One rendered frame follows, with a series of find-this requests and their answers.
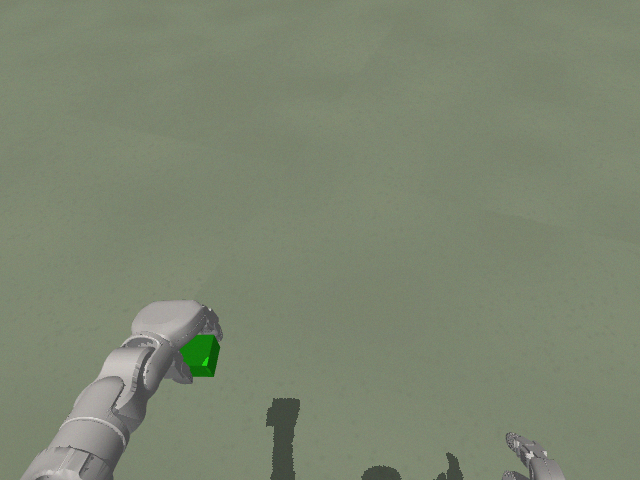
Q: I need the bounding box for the right robot hand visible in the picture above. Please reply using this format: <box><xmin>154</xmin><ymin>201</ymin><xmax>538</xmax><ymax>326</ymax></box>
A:
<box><xmin>502</xmin><ymin>432</ymin><xmax>566</xmax><ymax>480</ymax></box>

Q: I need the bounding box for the small box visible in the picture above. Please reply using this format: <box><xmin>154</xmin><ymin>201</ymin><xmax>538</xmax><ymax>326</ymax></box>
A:
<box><xmin>180</xmin><ymin>335</ymin><xmax>220</xmax><ymax>377</ymax></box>

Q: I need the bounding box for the left robot hand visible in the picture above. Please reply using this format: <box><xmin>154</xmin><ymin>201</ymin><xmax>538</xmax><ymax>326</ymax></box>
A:
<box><xmin>131</xmin><ymin>300</ymin><xmax>223</xmax><ymax>384</ymax></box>

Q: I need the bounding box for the left robot arm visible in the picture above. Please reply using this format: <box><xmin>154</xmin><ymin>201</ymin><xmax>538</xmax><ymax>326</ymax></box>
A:
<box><xmin>20</xmin><ymin>332</ymin><xmax>174</xmax><ymax>480</ymax></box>

